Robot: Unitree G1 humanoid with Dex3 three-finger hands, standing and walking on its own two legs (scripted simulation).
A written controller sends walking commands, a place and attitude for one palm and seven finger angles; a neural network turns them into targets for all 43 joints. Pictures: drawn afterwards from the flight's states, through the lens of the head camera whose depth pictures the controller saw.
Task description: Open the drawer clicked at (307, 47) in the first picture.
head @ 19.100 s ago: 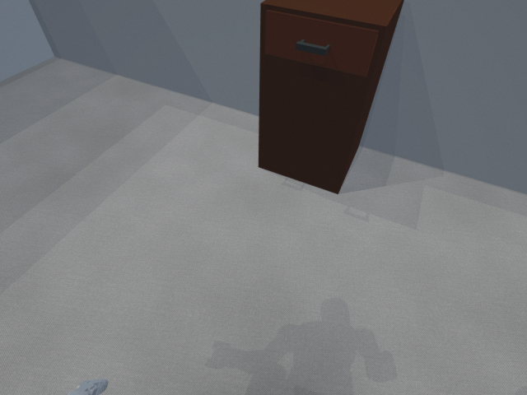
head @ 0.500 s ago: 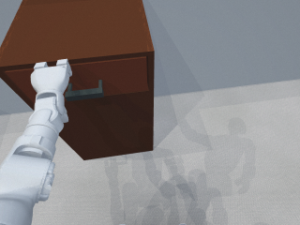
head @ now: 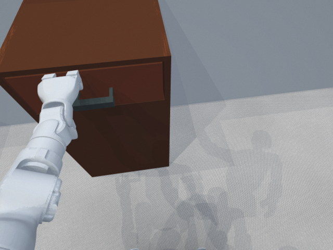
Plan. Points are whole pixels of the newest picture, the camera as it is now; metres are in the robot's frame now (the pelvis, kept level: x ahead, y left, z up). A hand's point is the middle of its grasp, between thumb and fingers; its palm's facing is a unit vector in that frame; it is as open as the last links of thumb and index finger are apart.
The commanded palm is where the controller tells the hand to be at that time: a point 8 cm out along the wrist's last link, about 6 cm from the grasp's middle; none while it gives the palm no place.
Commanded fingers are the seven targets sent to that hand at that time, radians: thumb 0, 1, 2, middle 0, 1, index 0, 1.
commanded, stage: re-aim the fingers above the handle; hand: left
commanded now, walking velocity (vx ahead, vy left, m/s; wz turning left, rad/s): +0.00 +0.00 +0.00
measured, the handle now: (94, 98) +0.54 +0.20 -0.01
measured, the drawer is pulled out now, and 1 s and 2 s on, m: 0.00 0.00 0.00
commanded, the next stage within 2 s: lower the fingers behind the handle in 0.76 s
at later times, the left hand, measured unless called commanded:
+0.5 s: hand (63, 103) +0.47 +0.26 +0.05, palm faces -0.11 +0.03 -0.99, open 13.8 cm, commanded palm +0.46 +0.23 +0.11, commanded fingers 0.00 -0.50 0.30 -0.30 -1.20 -0.30 -1.20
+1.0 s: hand (73, 99) +0.48 +0.23 +0.05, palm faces -0.05 +0.02 -1.00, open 13.8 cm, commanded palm +0.47 +0.23 +0.10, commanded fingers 0.00 -0.50 0.30 -0.30 -1.20 -0.30 -1.20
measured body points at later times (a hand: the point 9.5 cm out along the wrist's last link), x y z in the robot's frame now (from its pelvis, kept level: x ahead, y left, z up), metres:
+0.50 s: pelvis +0.00 -0.01 +0.00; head +0.08 -0.02 +0.44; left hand +0.47 +0.25 +0.11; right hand +0.03 -0.28 -0.13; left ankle -0.01 +0.11 -0.72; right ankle -0.02 -0.13 -0.72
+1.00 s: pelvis +0.00 +0.00 +0.00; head +0.08 -0.02 +0.44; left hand +0.48 +0.23 +0.10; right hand +0.02 -0.26 -0.15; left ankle -0.01 +0.11 -0.72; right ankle -0.02 -0.13 -0.72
